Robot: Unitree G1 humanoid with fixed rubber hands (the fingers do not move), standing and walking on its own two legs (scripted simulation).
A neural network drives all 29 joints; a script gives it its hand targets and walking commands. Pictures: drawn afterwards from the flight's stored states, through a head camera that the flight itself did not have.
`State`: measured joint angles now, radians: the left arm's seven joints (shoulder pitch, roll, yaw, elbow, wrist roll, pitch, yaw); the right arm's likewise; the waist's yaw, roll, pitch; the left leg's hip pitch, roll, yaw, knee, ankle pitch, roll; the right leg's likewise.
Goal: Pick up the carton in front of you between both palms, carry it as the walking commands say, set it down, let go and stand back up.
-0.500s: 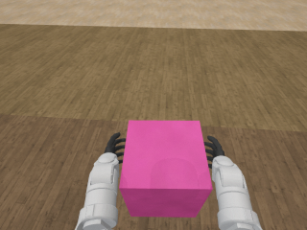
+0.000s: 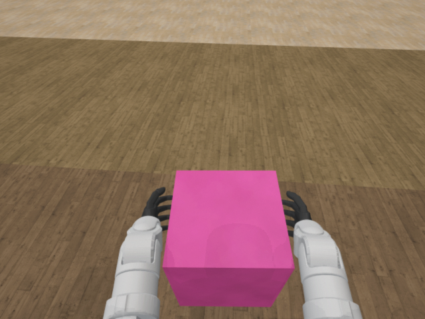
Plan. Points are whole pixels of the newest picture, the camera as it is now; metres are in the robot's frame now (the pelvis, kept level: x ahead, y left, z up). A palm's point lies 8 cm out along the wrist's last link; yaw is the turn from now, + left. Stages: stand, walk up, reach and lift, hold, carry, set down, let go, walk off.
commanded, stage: reach and lift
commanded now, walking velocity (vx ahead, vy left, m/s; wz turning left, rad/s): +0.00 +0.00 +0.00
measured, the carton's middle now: (225, 241) +0.29 +0.00 -0.05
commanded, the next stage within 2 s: hold in 0.22 s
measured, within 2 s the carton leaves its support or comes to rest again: neither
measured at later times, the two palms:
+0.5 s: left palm (147, 220) +0.28 +0.15 +0.06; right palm (307, 225) +0.27 -0.15 +0.06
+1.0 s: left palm (145, 187) +0.33 +0.16 +0.09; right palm (300, 195) +0.32 -0.14 +0.09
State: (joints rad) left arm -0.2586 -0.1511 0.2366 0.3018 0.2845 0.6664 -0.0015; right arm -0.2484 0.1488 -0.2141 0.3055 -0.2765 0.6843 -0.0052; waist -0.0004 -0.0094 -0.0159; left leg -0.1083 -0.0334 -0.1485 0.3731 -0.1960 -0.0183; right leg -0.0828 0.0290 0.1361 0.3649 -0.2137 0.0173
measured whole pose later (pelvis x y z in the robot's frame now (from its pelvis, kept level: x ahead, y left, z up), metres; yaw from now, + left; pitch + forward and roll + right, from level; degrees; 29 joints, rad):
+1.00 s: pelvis +0.04 +0.02 -0.01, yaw -4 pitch +2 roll +0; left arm -0.22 -0.14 0.19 -0.10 0.19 0.94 0.03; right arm -0.25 0.15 -0.13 -0.04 -0.17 0.94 -0.06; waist 0.00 0.00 -0.17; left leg -0.24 0.02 0.02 0.56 -0.35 0.01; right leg -0.31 -0.03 0.02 0.68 -0.42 0.02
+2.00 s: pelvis +0.62 -0.02 +0.00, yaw +0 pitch +4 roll +0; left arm 0.08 -0.14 0.05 -0.44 0.03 1.09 0.15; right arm 0.10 0.14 -0.04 -0.43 -0.02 1.09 -0.14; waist 0.05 -0.01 -0.12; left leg -0.55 0.09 0.12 0.79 -0.26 0.01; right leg -0.18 -0.03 -0.23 0.34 -0.23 -0.05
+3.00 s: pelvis +1.30 -0.04 -0.02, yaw -2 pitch +6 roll +0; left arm -0.50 -0.13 0.26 -0.01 0.03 0.92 0.17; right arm -0.47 0.13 -0.29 -0.04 -0.07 0.92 -0.22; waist 0.05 -0.01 -0.02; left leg -0.62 0.05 0.10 0.66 -0.10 0.06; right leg -0.16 0.00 -0.17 0.47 -0.36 -0.06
